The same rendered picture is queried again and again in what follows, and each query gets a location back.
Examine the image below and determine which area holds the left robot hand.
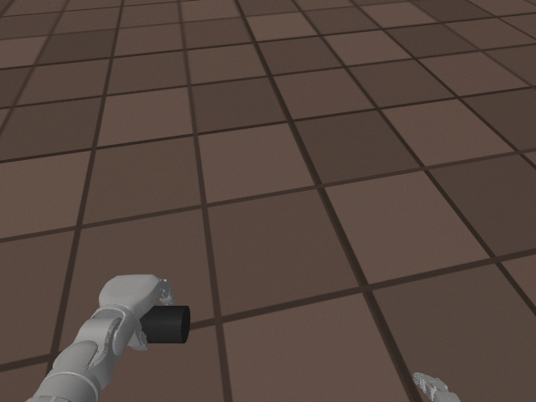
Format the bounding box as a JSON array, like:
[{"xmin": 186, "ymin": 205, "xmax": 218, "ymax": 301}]
[{"xmin": 99, "ymin": 274, "xmax": 175, "ymax": 351}]

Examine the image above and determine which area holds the right robot hand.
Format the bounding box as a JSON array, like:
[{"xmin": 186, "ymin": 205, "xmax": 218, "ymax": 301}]
[{"xmin": 413, "ymin": 373, "xmax": 461, "ymax": 402}]

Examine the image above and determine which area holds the left robot arm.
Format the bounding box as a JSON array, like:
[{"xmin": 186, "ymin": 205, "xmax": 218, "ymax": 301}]
[{"xmin": 25, "ymin": 304, "xmax": 137, "ymax": 402}]

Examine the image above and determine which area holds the can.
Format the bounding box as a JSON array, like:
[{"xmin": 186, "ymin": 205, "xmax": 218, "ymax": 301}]
[{"xmin": 139, "ymin": 306, "xmax": 190, "ymax": 343}]

